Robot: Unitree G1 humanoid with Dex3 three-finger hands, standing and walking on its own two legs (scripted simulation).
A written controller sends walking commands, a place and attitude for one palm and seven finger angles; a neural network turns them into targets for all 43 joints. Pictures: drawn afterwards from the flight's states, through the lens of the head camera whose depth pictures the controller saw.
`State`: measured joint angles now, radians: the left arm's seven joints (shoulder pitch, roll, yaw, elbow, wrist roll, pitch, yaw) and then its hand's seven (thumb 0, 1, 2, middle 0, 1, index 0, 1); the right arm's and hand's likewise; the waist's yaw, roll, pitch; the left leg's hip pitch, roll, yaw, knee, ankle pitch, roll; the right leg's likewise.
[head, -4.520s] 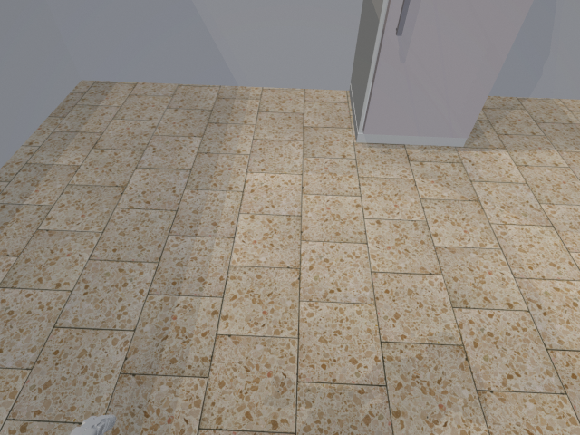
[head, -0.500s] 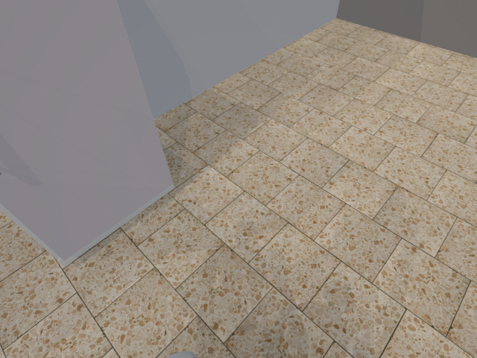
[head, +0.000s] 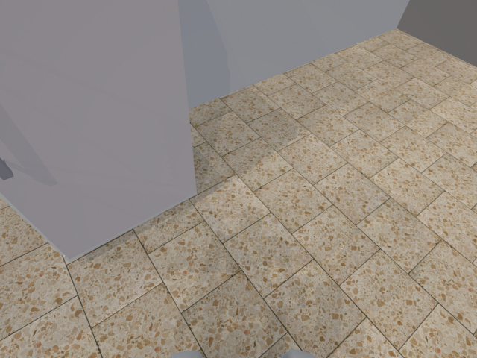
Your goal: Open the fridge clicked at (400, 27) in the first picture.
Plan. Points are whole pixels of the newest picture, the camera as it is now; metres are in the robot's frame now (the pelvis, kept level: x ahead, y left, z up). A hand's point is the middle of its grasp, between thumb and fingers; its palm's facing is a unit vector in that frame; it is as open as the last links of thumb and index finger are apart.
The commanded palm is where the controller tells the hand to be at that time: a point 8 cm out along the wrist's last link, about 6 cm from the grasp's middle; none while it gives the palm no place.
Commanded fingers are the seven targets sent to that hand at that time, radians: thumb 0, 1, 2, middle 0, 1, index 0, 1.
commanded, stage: turn to face it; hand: left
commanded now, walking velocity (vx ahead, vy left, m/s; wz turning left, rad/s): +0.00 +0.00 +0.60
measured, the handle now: out of the picture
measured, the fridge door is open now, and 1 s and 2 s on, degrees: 0 0 0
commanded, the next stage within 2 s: take the last steps up to it in 1.14 s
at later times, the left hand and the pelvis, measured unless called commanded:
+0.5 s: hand out of the picture +0.11 +0.15 -0.13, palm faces +0.29 -0.92 -0.26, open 7.4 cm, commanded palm none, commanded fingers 0.00 0.90 0.90 -0.20 -0.30 -0.20 -0.30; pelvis +0.05 -0.06 +0.01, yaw +18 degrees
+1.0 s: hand out of the picture -0.04 +0.22 -0.16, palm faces +0.57 -0.78 -0.27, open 7.4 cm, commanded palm none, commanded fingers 0.00 0.90 0.90 -0.20 -0.30 -0.20 -0.30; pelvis +0.04 -0.01 +0.01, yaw +33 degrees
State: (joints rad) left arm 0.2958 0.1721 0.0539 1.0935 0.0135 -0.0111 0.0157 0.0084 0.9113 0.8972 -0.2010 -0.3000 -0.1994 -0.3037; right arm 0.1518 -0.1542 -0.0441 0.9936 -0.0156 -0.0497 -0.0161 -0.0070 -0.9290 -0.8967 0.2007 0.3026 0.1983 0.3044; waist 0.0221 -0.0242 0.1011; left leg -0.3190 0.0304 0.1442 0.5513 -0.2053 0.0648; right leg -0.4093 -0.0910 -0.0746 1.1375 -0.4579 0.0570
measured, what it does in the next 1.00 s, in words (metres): steps on the spot, turning left: right foot, then left foot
